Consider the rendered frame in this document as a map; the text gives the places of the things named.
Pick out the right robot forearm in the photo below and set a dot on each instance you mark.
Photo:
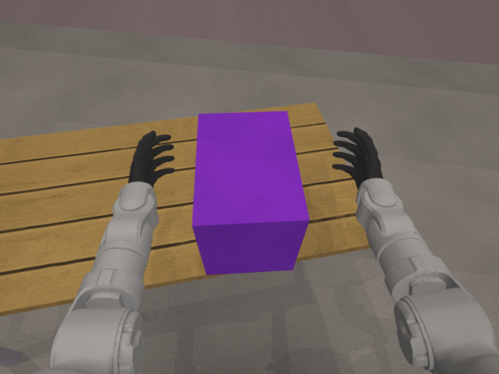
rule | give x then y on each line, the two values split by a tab
409	266

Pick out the left robot forearm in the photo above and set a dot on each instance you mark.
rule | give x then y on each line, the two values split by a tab
116	277

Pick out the right robot upper arm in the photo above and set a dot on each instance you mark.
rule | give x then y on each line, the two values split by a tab
445	332

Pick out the table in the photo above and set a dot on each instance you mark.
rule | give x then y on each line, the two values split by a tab
57	191

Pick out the robot right hand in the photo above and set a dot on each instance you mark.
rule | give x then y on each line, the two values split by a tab
366	163

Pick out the carton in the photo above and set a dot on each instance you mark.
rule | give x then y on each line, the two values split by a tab
249	207

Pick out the robot left hand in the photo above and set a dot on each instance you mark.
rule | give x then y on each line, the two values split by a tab
143	165

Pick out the left robot upper arm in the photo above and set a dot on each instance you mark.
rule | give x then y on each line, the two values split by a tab
99	341

